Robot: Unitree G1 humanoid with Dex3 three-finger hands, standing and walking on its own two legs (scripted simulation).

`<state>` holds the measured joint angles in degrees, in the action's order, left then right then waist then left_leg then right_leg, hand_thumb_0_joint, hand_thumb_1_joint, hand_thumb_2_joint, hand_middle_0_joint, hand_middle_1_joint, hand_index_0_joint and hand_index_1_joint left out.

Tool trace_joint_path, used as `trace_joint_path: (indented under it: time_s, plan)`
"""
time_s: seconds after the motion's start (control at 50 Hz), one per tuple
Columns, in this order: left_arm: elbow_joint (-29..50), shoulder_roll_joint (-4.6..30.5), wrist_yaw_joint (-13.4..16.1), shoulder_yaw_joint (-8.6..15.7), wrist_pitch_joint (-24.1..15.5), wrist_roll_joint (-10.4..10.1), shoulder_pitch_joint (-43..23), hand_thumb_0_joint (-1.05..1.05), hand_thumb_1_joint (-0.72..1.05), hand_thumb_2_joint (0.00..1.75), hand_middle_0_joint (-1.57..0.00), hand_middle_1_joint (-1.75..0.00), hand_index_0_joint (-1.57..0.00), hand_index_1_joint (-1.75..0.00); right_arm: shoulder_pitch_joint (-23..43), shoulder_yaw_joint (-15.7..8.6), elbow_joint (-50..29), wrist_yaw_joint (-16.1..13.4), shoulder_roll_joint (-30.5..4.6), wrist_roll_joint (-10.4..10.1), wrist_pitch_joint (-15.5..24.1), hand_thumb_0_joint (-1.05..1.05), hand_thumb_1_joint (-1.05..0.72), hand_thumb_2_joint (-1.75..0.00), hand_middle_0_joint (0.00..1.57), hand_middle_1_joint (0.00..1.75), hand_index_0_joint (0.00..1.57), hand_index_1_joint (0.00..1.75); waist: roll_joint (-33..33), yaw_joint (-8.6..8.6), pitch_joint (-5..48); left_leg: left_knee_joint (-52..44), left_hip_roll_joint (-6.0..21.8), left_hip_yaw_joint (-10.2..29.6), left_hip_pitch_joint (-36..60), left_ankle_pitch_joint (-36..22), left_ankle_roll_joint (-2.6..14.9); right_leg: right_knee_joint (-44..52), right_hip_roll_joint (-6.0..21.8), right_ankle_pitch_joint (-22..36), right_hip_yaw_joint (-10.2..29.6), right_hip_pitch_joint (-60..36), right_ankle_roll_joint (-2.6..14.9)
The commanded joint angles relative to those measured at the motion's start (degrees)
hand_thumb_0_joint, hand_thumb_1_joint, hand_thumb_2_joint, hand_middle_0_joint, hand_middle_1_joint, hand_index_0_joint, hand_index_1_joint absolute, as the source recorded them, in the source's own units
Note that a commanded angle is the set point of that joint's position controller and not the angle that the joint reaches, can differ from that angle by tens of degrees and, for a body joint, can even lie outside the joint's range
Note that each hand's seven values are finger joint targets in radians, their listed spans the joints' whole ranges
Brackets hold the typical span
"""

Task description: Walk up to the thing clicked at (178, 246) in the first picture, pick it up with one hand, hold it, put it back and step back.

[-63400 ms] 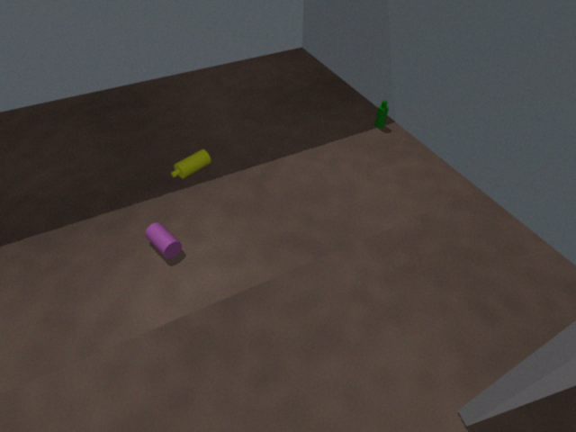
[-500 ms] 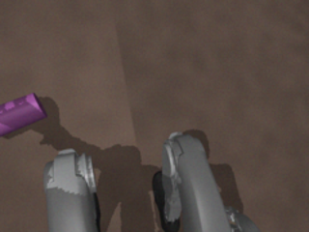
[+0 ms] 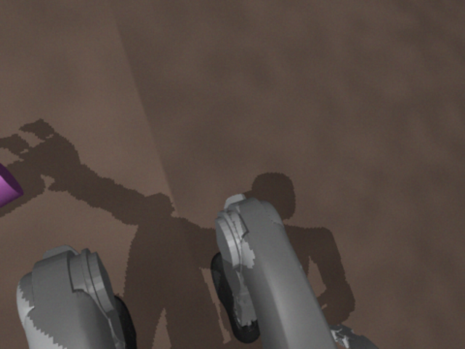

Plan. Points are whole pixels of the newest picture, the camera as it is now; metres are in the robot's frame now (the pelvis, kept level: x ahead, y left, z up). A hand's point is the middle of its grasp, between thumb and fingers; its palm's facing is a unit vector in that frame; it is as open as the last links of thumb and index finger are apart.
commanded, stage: approach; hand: left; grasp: from above
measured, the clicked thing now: out of the picture +0.44 +0.35 -0.28
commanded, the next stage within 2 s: close in in 0.90 s
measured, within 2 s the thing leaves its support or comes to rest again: neither
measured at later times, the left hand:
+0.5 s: hand out of the picture +0.43 +0.37 -0.13, palm faces -0.32 -0.17 -0.93, open 14.3 cm
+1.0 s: hand out of the picture +0.42 +0.37 -0.16, palm faces -0.38 -0.17 -0.91, open 14.1 cm
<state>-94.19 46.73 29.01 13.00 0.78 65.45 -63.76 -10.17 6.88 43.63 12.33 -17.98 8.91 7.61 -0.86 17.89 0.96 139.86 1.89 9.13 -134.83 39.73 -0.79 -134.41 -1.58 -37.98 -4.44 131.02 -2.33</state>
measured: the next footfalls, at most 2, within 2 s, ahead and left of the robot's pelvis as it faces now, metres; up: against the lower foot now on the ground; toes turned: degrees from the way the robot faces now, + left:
none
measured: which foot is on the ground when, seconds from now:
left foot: down 0.00-1.00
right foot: down 0.00-1.00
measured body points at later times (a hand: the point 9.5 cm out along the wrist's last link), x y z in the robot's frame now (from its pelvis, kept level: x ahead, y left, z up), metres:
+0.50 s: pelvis +0.00 +0.01 +0.01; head +0.21 +0.10 +0.40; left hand +0.44 +0.37 -0.08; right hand +0.12 -0.27 -0.09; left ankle +0.07 +0.13 -0.29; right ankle +0.10 -0.12 -0.29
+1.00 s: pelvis +0.00 +0.00 +0.00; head +0.24 +0.07 +0.38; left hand +0.44 +0.37 -0.11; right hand +0.03 -0.26 -0.11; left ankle +0.07 +0.13 -0.29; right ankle +0.10 -0.12 -0.29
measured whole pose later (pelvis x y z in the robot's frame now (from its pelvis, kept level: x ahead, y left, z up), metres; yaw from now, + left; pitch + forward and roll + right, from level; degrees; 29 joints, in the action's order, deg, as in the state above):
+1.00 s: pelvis +0.00 +0.00 +0.00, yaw +1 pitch +33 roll -8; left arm -84.3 45.7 24.7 11.9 -2.7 62.6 -51.8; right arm -11.3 5.2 44.9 12.3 -15.9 8.6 6.1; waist -0.1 13.4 1.3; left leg 139.9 1.3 8.9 -134.0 39.8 -0.8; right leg -134.7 -1.1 -38.6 -4.2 129.9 -2.4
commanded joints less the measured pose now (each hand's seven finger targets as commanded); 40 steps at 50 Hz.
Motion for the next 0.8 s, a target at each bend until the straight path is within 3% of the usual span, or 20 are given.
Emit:
trace_joint_path:
  time_s: [0.0, 0.08, 0.1, 0.12, 0.14, 0.2, 0.22, 0.28, 0.34, 0.38, 0.4, 0.46, 0.54, 0.62, 0.72, 0.74, 0.78]
  plan:
    - [5.2, 19.06, -3.17, 0.28, 1.83, -2.85, -5.5, 0.0, -0.61, 1.04, -0.08, -1.02, -0.05, -1.04, -9.85, -4.35, -1.1, -0.39, -14.13, -1.1, 0.66, 0.0, -0.89, -0.89, 0.2, 0.3, 0.2, 0.3, -9.83, -4.96, 39.21, -13.35, -1.64, -7.57, 21.77, -10.57, 4.0, 14.92, -1.78, 11.91, -3.24, -28.65, 2.87]
    - [8.97, 16.53, -7.54, -1.0, -0.5, -4.31, -1.61, 0.0, -0.6, 1.01, -0.07, -1.05, -0.06, -1.05, -10.66, -4.63, -1.18, -0.16, -13.92, -1.64, 0.55, 0.0, -0.89, -0.89, 0.2, 0.3, 0.2, 0.3, -7.55, -4.62, 36.33, -13.82, -1.74, -6.82, 21.3, -10.28, 3.86, 14.41, -1.62, 11.14, -3.59, -28.66, 2.92]
    - [9.54, 15.1, -8.13, -1.03, -1.63, -4.71, -0.8, 0.0, -0.61, 1.01, -0.07, -1.04, -0.06, -1.05, -10.62, -4.79, -1.46, -0.1, -13.8, -1.33, 0.48, 0.0, -0.89, -0.89, 0.2, 0.3, 0.2, 0.3, -7.49, -4.37, 35.73, -13.8, -1.68, -6.52, 21.27, -9.72, 3.68, 14.36, -1.66, 10.76, -3.94, -28.91, 2.98]
    - [11.8, 15.26, -8.37, -0.47, -3.1, -5.1, -0.39, 0.0, -0.61, 1.02, -0.07, -1.04, -0.06, -1.05, -10.25, -5.12, -1.13, -0.11, -13.23, -1.51, 0.21, 0.0, -0.89, -0.89, 0.2, 0.3, 0.2, 0.3, -7.76, -5.63, 36.21, -13.97, -1.65, -6.32, 21.48, -9.12, 3.38, 14.03, -1.74, 9.68, -4.08, -28.33, 3.28]
    - [14.83, 15.4, -8.57, -0.02, -4.6, -4.93, -1.25, 0.0, -0.61, 1.03, -0.08, -1.03, -0.06, -1.05, -10.6, -5.45, -1.16, -0.08, -13.18, -1.51, 0.06, 0.0, -0.89, -0.89, 0.2, 0.3, 0.2, 0.3, -9.05, -5.22, 37.1, -13.95, -1.81, -6.16, 23.16, -9.32, 3.1, 13.79, -1.54, 9.86, -4.45, -28.17, 3.4]
    - [23.03, 15.83, -7.6, 0.43, -8.73, -3.12, -3.88, 0.0, -0.61, 1.05, -0.07, -1.01, -0.05, -1.04, -10.81, -6.86, -0.66, -0.43, -13.76, -1.06, -0.3, 0.0, -0.89, -0.9, 0.2, 0.3, 0.2, 0.3, -14.79, -5.27, 39.07, -13.86, -1.91, -5.91, 28.43, -9.25, 2.03, 13.1, -1.14, 9.3, -5.09, -24.43, 4.21]
    - [28.33, 16.66, -6.63, 0.42, -9.78, -2.55, -5.31, 0.0, -0.61, 1.04, -0.07, -1.01, -0.05, -1.03, -10.36, -7.28, -0.54, -0.53, -13.21, -1.32, -0.44, 0.0, -0.89, -0.89, 0.2, 0.3, 0.2, 0.3, -18.54, -6.06, 41.89, -14.94, -1.74, -5.99, 31.37, -9.38, 1.6, 12.7, -1.1, 9.45, -4.84, -24.2, 4.37]
    - [37.08, 15.38, -3.41, 0.34, -10.41, -1.79, -4.67, 0.0, -0.61, 1.1, -0.08, -0.95, -0.03, -1.0, -9.35, -9.42, -0.7, -1.29, -13.17, -1.99, -0.89, 0.0, -0.89, -0.9, 0.2, 0.3, 0.2, 0.3, -23.19, -6.63, 46.0, -16.43, -1.4, -6.42, 37.0, -9.68, 0.78, 12.57, -0.68, 10.09, -4.44, -20.83, 4.92]
    - [33.09, 9.72, -1.53, -3.18, -8.22, -1.67, -10.68, 0.0, -0.61, 1.13, -0.08, -0.95, -0.02, -1.01, -10.01, -10.07, 1.29, -2.16, -12.35, -1.99, -1.29, 0.0, -0.89, -0.9, 0.2, 0.3, 0.2, 0.3, -22.4, -3.57, 43.44, -17.65, -1.02, -6.46, 37.73, -9.43, 0.73, 14.02, -0.67, 10.5, -4.57, -17.04, 4.92]
    - [21.57, 7.15, -0.93, -5.41, -6.27, -1.75, -12.68, 0.0, -0.61, 1.15, -0.08, -0.96, -0.03, -1.01, -10.49, -9.38, 2.57, -2.72, -12.23, -1.56, -1.28, 0.0, -0.89, -0.9, 0.2, 0.3, 0.2, 0.3, -20.25, -1.61, 36.35, -18.45, -0.97, -5.73, 34.78, -7.19, 0.88, 14.71, -0.7, 8.51, -5.09, -13.35, 4.92]
    - [17.33, 5.1, -0.93, -6.67, -5.42, -2.0, -11.79, 0.0, -0.61, 1.17, -0.09, -0.97, -0.03, -1.03, -10.26, -9.19, 2.78, -2.95, -12.39, -1.45, -1.18, 0.0, -0.89, -0.9, 0.2, 0.3, 0.2, 0.3, -17.85, -1.34, 34.14, -18.64, -1.03, -5.39, 33.02, -6.19, 1.17, 15.44, -0.8, 7.74, -5.22, -12.49, 4.85]
    - [7.6, 3.45, -1.76, -9.08, -3.2, -1.82, -13.13, 0.0, -0.59, 1.15, -0.1, -1.05, -0.06, -1.08, -10.49, -7.95, 2.89, -2.91, -13.19, -1.04, -0.47, 0.0, -0.89, -0.89, 0.2, 0.3, 0.2, 0.3, -14.07, -0.34, 30.19, -18.46, -1.38, -4.66, 30.23, -4.7, 1.67, 15.54, -0.61, 6.49, -5.49, -12.44, 4.78]
    - [2.44, 10.41, -2.85, -7.14, -2.07, -0.27, -15.51, 0.0, -0.58, 1.06, -0.09, -1.04, -0.07, -1.06, -9.3, -5.06, 1.16, -2.66, -14.6, -0.47, 0.61, 0.0, -0.88, -0.89, 0.2, 0.3, 0.2, 0.3, -13.02, -0.52, 29.84, -17.15, -1.72, -4.44, 28.4, -6.31, 2.16, 13.87, -0.38, 7.76, -5.3, -15.04, 4.46]
    - [-0.7, 13.68, -2.94, -5.06, -2.35, 1.19, -11.86, 0.0, -0.57, 1.04, -0.1, -1.03, -0.08, -1.05, -7.97, -3.32, -2.03, -2.32, -15.2, -0.45, 1.25, 0.0, -0.88, -0.89, 0.2, 0.3, 0.2, 0.3, -13.93, -1.1, 32.31, -16.21, -1.8, -4.34, 29.88, -9.35, 2.13, 12.38, -0.45, 10.22, -5.45, -17.69, 4.29]
    - [8.66, 23.2, -0.26, 1.81, -4.02, 0.61, -10.51, 0.0, -0.55, 1.05, -0.14, -0.99, -0.11, -1.02, -7.67, -2.43, -4.79, -1.98, -15.24, -0.25, 1.15, 0.0, -0.89, -0.9, 0.2, 0.3, 0.2, 0.3, -19.62, -5.6, 41.13, -15.55, -1.81, -6.9, 31.66, -13.79, 2.15, 12.34, -0.88, 14.04, -4.84, -25.25, 4.07]
    - [11.6, 24.07, 0.45, 3.77, -4.03, 0.66, -9.18, 0.0, -0.55, 1.05, -0.15, -0.99, -0.11, -1.02, -7.81, -2.72, -4.75, -2.02, -14.93, -0.43, 0.9, 0.0, -0.89, -0.9, 0.2, 0.3, 0.2, 0.3, -21.5, -6.87, 44.73, -15.47, -1.71, -6.98, 34.26, -15.55, 1.86, 11.69, -0.83, 15.5, -4.8, -26.11, 4.18]
    - [18.32, 24.46, 1.27, 5.59, -4.16, 0.21, -7.81, 0.0, -0.54, 1.05, -0.15, -0.98, -0.12, -1.01, -8.28, -3.71, -5.0, -1.73, -14.44, -0.62, 0.52, 0.0, -0.89, -0.9, 0.2, 0.3, 0.2, 0.3, -24.7, -7.61, 48.71, -15.0, -1.34, -7.16, 37.02, -17.29, 1.66, 10.94, -0.78, 17.06, -4.71, -26.04, 4.24]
